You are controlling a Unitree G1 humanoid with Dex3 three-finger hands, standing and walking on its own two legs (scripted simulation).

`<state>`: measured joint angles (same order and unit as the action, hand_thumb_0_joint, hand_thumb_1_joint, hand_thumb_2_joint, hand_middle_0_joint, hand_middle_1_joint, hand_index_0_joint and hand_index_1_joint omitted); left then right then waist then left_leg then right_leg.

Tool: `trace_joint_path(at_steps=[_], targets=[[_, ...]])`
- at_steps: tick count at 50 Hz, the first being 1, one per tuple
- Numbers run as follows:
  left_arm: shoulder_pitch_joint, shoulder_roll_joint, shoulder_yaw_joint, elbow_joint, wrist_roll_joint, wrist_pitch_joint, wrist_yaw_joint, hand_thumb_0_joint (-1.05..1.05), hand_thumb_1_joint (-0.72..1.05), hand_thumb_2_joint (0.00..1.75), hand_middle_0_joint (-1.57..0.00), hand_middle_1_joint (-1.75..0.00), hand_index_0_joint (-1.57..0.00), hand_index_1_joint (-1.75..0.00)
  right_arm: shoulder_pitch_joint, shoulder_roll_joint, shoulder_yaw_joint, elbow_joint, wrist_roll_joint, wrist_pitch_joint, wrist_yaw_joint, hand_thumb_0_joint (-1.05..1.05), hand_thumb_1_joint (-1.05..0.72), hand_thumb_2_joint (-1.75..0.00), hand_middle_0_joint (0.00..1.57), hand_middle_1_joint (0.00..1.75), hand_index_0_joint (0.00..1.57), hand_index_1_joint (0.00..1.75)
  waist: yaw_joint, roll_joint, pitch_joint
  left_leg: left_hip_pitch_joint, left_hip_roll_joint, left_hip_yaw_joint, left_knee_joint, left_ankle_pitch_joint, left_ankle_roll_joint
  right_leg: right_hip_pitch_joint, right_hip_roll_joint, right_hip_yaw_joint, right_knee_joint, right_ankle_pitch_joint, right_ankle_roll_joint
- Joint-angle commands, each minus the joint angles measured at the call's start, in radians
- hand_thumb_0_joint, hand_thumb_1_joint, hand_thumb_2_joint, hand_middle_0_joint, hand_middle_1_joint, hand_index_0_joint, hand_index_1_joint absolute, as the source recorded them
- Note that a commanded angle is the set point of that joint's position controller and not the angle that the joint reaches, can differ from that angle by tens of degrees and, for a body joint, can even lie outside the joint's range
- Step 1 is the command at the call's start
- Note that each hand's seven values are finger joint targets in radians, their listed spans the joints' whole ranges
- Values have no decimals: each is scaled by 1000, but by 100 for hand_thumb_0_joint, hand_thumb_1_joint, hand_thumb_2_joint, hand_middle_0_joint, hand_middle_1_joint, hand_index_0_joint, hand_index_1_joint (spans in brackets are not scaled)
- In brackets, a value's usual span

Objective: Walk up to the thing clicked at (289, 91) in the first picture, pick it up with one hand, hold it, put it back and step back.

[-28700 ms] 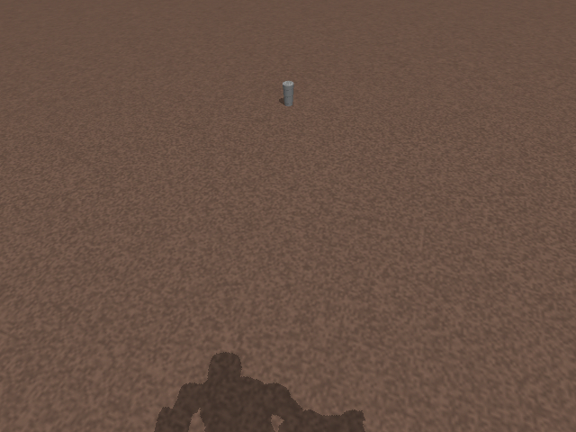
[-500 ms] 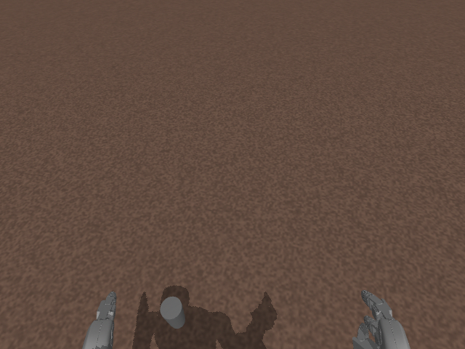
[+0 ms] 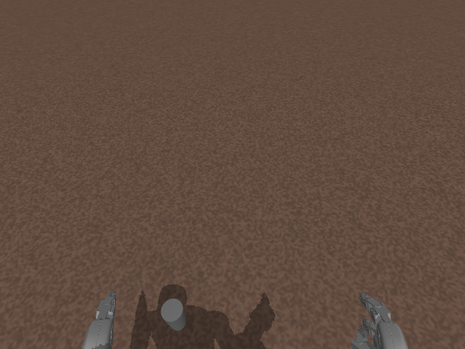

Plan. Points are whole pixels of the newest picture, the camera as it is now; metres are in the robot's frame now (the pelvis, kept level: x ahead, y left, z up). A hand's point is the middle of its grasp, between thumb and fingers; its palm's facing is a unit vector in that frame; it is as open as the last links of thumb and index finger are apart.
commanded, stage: home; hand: left
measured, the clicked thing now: (175, 316) +0.38 +0.24 -0.65
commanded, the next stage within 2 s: stand in 0.22 s
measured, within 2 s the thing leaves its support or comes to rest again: neither
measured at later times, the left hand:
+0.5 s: hand (137, 347) +0.17 +0.18 -0.06, palm faces +0.11 -0.95 -0.28, open 16.1 cm
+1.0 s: hand out of the picture +0.07 +0.25 -0.11, palm faces +0.00 -0.94 -0.35, open 7.5 cm
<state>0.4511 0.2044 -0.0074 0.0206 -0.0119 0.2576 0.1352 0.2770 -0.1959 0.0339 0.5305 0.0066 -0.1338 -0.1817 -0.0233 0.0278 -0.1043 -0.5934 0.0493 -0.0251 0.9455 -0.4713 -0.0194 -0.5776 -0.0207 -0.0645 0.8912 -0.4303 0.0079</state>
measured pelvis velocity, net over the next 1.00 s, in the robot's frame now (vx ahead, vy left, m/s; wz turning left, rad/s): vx -0.01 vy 0.00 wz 0.01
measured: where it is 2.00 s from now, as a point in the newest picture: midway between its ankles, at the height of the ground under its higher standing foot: outside the picture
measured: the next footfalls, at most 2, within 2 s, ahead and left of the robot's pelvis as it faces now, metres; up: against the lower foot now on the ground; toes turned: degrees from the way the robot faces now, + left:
none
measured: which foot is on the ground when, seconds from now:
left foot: down 0.00-1.00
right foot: down 0.00-1.00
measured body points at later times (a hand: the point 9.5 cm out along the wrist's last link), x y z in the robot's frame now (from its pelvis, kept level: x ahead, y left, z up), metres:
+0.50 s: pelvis +0.00 +0.00 +0.00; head +0.01 +0.00 +0.45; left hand +0.16 +0.23 -0.04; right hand +0.16 -0.24 -0.07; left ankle +0.00 +0.13 -0.69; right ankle +0.01 -0.13 -0.69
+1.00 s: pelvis -0.01 +0.00 +0.03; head +0.00 +0.01 +0.48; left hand +0.07 +0.30 -0.09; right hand +0.07 -0.29 -0.09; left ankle +0.00 +0.13 -0.69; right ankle +0.01 -0.13 -0.69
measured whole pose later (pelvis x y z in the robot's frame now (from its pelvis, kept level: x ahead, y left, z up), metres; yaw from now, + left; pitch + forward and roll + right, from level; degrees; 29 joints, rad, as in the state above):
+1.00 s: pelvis -0.01 +0.00 +0.03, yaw +1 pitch -2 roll +0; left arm 0.24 0.33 0.02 0.89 0.04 0.00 0.02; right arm 0.22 -0.32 -0.04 0.94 -0.05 0.00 -0.01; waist 0.01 -0.01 0.03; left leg -0.29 0.01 0.00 0.64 -0.32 -0.01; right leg -0.30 -0.05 -0.05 0.63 -0.31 0.02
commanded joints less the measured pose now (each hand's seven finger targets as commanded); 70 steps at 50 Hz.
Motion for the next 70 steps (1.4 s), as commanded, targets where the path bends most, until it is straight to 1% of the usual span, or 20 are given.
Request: trace_joint_path(at_steps=[1,9,11,13,14,16,19,21,22,26,30,31,32,33,35,41,51,59,65,70], targets=[[-9,90,46,-153,12,-47,8,0,-60,3,-5,-5,-5,-5,-65,-120,-51,-160,-2,-56,-14,0,-90,-90,20,30,20,30,2,3,-84,52,-38,16,-166,223,20,79,38,-12,-141,183,-16],[-51,111,59,-193,10,-49,12,0,-58,4,-5,-5,-5,-5,-69,-116,-48,-157,-1,-58,-16,0,-90,-90,20,30,20,30,7,9,-94,56,-40,17,-171,208,20,86,34,-9,-148,172,-15],[-2,65,29,-133,12,-44,7,0,-58,4,-5,-5,-5,-5,-65,-112,-47,-158,-3,-57,-14,0,-90,-90,20,30,20,30,-2,1,-71,54,-39,20,-170,207,20,76,35,-9,-146,170,-15],[-84,124,68,-235,9,-54,13,0,-56,5,-5,-5,-5,-5,-61,-118,-51,-157,0,-56,-16,0,-90,-90,20,30,20,30,7,20,-109,68,-41,21,-165,228,20,91,31,-7,-148,194,-15],[-15,87,45,-135,13,-46,10,0,-58,4,-5,-5,-5,-5,-65,-118,-49,-154,-1,-57,-15,0,-90,-90,20,30,20,30,-2,-9,-81,59,-39,20,-165,221,22,79,34,-8,-146,184,-13],[-39,94,50,-189,9,-48,9,0,-57,4,-5,-5,-5,-5,-65,-117,-49,-157,-2,-57,-14,0,-90,-90,20,30,20,30,2,21,-98,66,-41,22,-164,225,20,87,31,-5,-144,189,-15],[-45,102,57,-178,11,-48,11,0,-33,28,-20,-29,-20,-29,-69,-119,-50,-160,-1,-57,-15,0,-90,-90,20,30,20,30,5,6,-87,57,-40,22,-165,218,22,82,31,-6,-148,184,-14],[-65,121,66,-207,12,-54,12,0,-17,44,-20,-30,-20,-30,-64,-115,-49,-154,-2,-56,-17,0,-90,-90,20,30,20,30,5,7,-85,56,-44,28,-162,196,23,77,29,-2,-160,167,-11],[-12,77,35,-131,13,-47,8,0,-9,52,-20,-30,-20,-30,-70,-114,-48,-155,-2,-59,-17,0,-90,-90,20,30,20,30,-5,-28,-66,48,-43,27,-164,183,25,68,31,-5,-162,155,-9],[-33,97,54,-162,14,-51,11,0,23,84,-20,-30,-20,-30,-70,-117,-49,-157,-3,-61,-17,0,-90,-90,20,30,20,30,5,4,-88,51,-43,25,-166,188,24,83,30,-4,-154,158,-12],[-69,118,63,-209,11,-58,13,0,55,90,-20,-30,-20,-30,-69,-115,-48,-155,-1,-62,-18,0,-90,-90,20,30,20,30,12,22,-95,55,-44,27,-168,185,21,81,29,-2,-155,153,-14],[-202,234,98,142,104,-168,-39,0,63,90,-20,-30,-20,-30,-118,-263,-95,42,-116,14,41,0,-90,-90,20,30,20,30,30,-69,80,76,-2,-49,-217,297,50,162,-54,87,-176,176,-76],[-161,237,103,259,115,-210,-67,0,71,90,-20,-30,-20,-30,-97,-264,-106,91,-123,44,78,0,-90,-90,20,30,20,30,44,-106,7,114,1,-18,-187,284,77,193,-78,125,-195,218,-97],[-152,254,94,293,108,-239,-85,0,79,90,-20,-30,-20,-30,-106,-265,-114,94,-114,63,97,0,-90,-90,20,30,20,30,33,-82,19,118,-13,-34,-195,247,86,175,-80,148,-221,200,-108],[-195,261,86,373,86,-270,-103,0,90,90,-20,-30,-20,-30,-94,-244,-106,121,-82,66,130,0,-90,-90,20,30,20,30,29,-45,-14,182,-15,-32,-227,224,82,204,-96,158,-228,190,-102],[-259,260,75,604,57,-292,-109,0,90,90,-20,-30,-20,-30,-122,-259,-112,220,-66,79,163,0,-90,-90,20,30,20,30,43,-2,32,230,15,-76,-365,241,78,257,-71,101,-276,197,-57],[-273,293,63,874,45,-294,-102,0,90,90,-20,-30,-20,-30,-125,-289,-99,379,-47,106,161,0,-90,-90,20,30,20,30,39,-1,92,349,37,-86,-524,281,58,376,-96,110,-458,252,-40],[-303,311,52,1000,38,-288,-105,0,90,90,-20,-30,-20,-30,-131,-311,-88,473,-35,109,159,0,-90,-90,20,30,20,30,35,0,120,390,49,-90,-634,276,44,442,-104,107,-534,255,-26],[-312,310,44,1060,42,-284,-107,0,90,90,-20,-30,-20,-30,-150,-316,-86,515,-34,119,161,0,-90,-90,20,30,20,30,40,-12,169,378,45,-91,-670,189,37,421,-96,101,-578,175,-13],[-336,320,45,1080,39,-289,-108,0,90,90,-20,-30,-20,-30,-147,-305,-81,534,-32,117,164,0,-90,-90,20,30,20,30,34,-33,143,403,46,-82,-665,250,35,441,-113,116,-599,202,-15]])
